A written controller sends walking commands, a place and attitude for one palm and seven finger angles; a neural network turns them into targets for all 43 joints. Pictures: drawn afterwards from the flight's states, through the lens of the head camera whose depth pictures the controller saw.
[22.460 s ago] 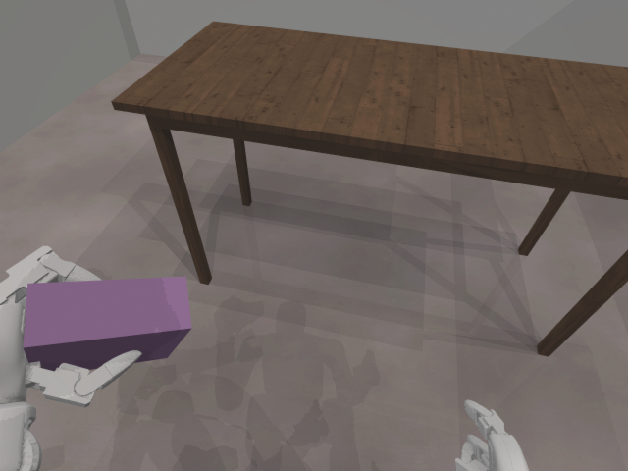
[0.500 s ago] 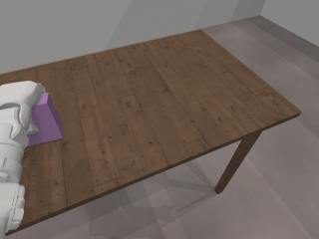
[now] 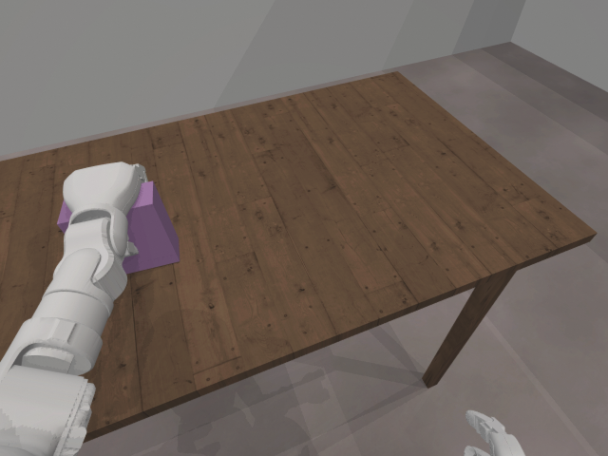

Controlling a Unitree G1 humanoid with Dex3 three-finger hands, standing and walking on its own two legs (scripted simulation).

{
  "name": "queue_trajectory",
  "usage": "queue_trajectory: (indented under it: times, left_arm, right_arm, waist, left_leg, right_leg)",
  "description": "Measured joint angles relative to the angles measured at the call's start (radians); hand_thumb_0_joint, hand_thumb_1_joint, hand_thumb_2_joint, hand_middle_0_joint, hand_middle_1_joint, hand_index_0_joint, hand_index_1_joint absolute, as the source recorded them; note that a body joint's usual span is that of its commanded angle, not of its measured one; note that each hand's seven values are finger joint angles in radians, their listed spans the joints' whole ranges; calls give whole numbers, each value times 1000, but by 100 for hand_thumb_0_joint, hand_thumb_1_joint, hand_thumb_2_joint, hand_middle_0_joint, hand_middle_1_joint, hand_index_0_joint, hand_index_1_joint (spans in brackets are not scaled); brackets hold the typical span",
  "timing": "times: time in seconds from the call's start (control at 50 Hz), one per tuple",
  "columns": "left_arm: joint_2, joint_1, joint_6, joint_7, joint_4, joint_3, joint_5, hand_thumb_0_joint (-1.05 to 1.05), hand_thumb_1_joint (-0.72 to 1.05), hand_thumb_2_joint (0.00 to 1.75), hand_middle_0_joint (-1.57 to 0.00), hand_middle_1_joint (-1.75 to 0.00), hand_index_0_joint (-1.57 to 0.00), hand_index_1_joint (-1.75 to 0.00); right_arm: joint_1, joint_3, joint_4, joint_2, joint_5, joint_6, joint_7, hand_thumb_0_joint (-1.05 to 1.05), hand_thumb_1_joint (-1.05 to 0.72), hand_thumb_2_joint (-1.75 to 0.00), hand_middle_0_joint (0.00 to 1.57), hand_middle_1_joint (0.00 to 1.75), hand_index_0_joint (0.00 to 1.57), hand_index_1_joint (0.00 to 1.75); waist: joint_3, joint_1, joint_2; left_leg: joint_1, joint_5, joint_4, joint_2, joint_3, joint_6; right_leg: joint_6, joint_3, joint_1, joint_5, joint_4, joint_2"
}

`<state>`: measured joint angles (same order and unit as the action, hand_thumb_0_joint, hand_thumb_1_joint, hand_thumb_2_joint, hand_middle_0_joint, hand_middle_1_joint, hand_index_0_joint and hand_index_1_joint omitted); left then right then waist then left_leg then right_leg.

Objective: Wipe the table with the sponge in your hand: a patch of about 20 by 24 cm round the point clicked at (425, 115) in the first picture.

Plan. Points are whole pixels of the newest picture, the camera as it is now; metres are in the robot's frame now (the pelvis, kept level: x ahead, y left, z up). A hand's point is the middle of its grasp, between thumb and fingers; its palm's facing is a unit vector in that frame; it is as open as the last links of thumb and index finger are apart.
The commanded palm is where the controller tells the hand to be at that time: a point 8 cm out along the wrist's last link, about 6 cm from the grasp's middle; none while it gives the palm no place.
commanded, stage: slide across to the middle lane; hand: left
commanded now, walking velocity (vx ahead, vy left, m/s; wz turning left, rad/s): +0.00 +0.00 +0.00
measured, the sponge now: (131, 241) +0.39 +0.30 +0.06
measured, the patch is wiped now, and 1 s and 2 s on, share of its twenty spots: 0.40 0.60 0.60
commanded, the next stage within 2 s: wipe back along the middle lane in 0.04 s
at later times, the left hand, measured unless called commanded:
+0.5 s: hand (140, 223) +0.38 +0.26 +0.10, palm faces -0.02 -0.01 -1.00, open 9.6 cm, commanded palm +0.35 +0.25 +0.15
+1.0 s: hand (139, 256) +0.33 +0.24 +0.11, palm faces +0.04 -0.04 -1.00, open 9.6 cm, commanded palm +0.29 +0.24 +0.15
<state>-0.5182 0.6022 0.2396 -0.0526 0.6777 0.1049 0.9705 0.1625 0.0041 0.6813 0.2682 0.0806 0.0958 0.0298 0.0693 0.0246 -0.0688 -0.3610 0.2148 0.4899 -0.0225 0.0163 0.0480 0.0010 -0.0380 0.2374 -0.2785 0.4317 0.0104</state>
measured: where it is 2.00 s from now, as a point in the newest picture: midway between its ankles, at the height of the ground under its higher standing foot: outside the picture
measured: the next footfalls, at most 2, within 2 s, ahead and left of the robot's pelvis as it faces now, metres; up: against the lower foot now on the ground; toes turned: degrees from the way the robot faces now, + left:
none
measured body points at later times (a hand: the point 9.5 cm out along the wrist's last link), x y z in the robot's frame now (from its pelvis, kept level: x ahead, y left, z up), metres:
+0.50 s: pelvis +0.02 -0.02 +0.00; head +0.02 -0.06 +0.45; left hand +0.38 +0.26 +0.16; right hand +0.18 -0.28 -0.12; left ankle +0.02 +0.09 -0.74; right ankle -0.04 -0.13 -0.74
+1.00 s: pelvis +0.01 -0.03 +0.00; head -0.01 -0.07 +0.45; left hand +0.32 +0.24 +0.16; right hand +0.22 -0.25 -0.09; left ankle +0.02 +0.09 -0.74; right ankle -0.04 -0.13 -0.74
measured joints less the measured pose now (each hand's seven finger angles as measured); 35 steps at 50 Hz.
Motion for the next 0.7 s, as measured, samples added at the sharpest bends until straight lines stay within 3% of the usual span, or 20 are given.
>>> queue_trajectory:
  times: [0.14, 0.26, 0.48, 0.7]
  left_arm:
    - [24, 41, 79, 26, 14, 53, -8, 0, -50, 112, -78, -139, -78, -142]
    - [37, 30, 88, 48, -12, 59, -4, 0, -50, 112, -78, -139, -78, -142]
    - [22, -134, 120, 41, -179, 19, -22, 0, -48, 111, -76, -142, -75, -145]
    - [20, -287, 150, 42, -364, 14, -42, 1, -46, 110, -74, -144, -74, -146]
  right_arm:
    - [-19, 9, -4, -2, 3, 0, 3, 1, -91, -90, 20, 29, 20, 30]
    - [-13, 11, -3, 3, 1, 13, 6, 1, -91, -90, 20, 29, 20, 30]
    - [-3, 2, -5, 29, 4, 59, -5, 1, -91, -90, 20, 29, 20, 30]
    - [-36, -6, -34, 44, 7, 65, -11, 1, -91, -90, 20, 29, 20, 30]
  waist:
    - [-2, 9, 1]
    - [-3, 9, -3]
    - [1, 3, -16]
    - [5, 12, -24]
  left_leg:
    - [9, 5, -1, -3, -17, -7]
    - [20, 13, 0, 0, -23, -15]
    - [59, 26, -9, 17, -13, -29]
    - [83, 29, -9, 25, -6, -36]
  right_leg:
    - [-3, -17, -15, -12, 1, 1]
    - [-8, -22, -26, -22, 2, -3]
    - [-21, -9, -57, -32, -3, -19]
    - [-27, -1, -73, -37, 6, -26]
